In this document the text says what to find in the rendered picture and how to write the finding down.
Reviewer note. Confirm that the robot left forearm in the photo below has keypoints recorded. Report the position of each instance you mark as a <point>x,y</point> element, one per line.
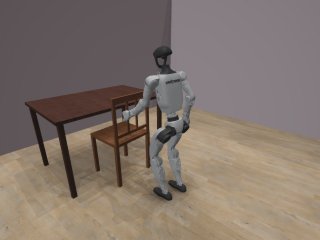
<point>136,111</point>

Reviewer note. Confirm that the right robot hand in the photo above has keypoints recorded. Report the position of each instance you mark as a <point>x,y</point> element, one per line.
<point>187,120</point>

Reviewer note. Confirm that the robot left upper arm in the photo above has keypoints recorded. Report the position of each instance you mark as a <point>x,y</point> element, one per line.
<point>150,82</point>

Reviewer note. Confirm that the robot right forearm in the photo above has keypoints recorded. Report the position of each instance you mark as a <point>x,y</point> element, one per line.
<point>187,108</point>

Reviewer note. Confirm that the chair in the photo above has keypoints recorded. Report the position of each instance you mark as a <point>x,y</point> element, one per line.
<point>122,133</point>

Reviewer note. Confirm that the table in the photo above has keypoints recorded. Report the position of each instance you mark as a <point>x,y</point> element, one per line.
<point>60,110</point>

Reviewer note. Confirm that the left robot hand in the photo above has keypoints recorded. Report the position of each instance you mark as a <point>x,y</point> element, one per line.
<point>125,116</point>

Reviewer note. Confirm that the robot right shin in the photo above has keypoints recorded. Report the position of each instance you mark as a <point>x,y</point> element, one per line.
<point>175,165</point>

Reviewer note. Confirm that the robot torso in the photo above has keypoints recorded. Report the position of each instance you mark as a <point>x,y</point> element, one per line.
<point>169,96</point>

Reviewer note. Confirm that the robot right upper arm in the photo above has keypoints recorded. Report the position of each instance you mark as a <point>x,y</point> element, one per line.
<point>190,96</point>

